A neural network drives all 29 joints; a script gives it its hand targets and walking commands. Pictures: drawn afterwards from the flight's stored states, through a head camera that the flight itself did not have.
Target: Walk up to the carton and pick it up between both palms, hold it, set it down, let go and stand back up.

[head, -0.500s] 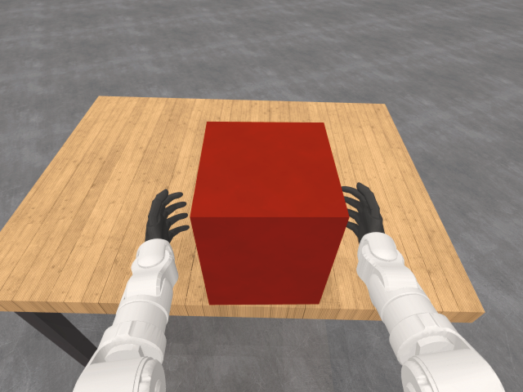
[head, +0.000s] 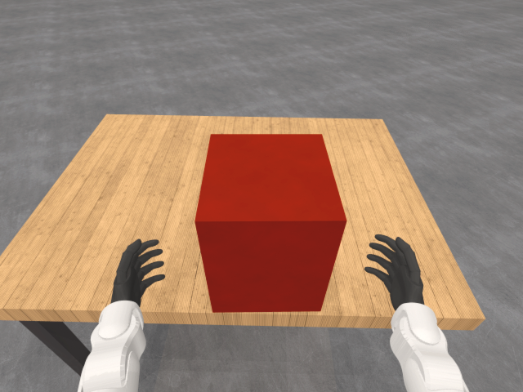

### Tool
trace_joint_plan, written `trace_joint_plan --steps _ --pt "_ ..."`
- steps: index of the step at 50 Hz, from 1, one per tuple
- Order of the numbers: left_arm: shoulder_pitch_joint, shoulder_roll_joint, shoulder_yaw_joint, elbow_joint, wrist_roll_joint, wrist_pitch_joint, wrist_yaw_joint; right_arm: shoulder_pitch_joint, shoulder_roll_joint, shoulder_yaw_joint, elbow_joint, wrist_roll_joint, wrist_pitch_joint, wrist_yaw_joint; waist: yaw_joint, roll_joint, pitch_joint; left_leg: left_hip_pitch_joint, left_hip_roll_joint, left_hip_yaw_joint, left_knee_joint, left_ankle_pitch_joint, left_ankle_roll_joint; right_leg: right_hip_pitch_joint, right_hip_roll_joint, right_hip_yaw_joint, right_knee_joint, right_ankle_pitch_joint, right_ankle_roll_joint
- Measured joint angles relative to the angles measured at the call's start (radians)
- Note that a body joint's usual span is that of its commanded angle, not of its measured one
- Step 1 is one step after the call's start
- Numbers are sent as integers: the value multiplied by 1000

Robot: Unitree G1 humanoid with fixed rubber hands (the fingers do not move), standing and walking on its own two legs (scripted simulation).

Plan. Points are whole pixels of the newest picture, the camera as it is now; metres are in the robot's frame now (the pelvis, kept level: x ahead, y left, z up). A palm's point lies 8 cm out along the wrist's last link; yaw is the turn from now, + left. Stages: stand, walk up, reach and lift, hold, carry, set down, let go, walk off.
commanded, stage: set down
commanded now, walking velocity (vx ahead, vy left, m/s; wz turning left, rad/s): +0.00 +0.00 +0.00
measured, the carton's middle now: (266, 224) +0.41 +0.01 +0.04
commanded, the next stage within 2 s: let go in 1.78 s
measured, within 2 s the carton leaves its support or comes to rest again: neither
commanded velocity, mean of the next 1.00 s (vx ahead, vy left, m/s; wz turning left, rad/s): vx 0.00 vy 0.00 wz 0.00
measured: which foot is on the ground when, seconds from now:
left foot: down 0.00-1.00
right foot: down 0.00-1.00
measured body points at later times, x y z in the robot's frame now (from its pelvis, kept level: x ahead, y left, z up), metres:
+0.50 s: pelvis +0.01 +0.00 +0.00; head +0.01 +0.01 +0.45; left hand +0.27 +0.21 +0.04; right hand +0.23 -0.21 +0.03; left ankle +0.02 +0.12 -0.74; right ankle +0.05 -0.11 -0.74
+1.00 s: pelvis +0.02 +0.00 +0.00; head +0.03 +0.01 +0.45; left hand +0.24 +0.22 +0.02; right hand +0.22 -0.20 +0.02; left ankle +0.02 +0.12 -0.74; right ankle +0.05 -0.10 -0.74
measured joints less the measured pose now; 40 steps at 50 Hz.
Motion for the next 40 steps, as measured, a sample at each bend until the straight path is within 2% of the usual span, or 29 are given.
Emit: trace_joint_plan --steps 5,14,21,28,34,40 --pt "11 5 -51 -34 -25 -3 27 5 0 0 -83 -3 58 40 0 -2 -1 5 0 0 0 4 2 0 0 0 10 0 -2" --pt "13 9 -62 -39 -35 31 33 51 0 0 -146 -23 148 40 0 0 43 11 1 0 0 6 9 0 2 0 24 -4 -5" --pt "80 11 -62 -126 -47 17 34 201 0 -1 -277 -30 137 39 0 -3 47 12 1 0 -1 -4 5 0 2 0 23 -16 -5" --pt "198 19 -62 -205 -47 -1 34 327 0 -1 -352 -30 111 39 0 -5 43 14 1 0 -6 -15 4 8 2 0 8 -23 -5" --pt "299 23 -70 -246 -47 -14 34 382 0 0 -364 -30 96 55 0 -4 47 15 1 0 -7 -21 4 15 2 0 -4 -22 -5" --pt "325 37 -87 -253 -47 -34 35 389 0 0 -370 -30 81 72 0 -4 48 15 1 0 -7 -22 4 15 2 0 -6 -22 -5"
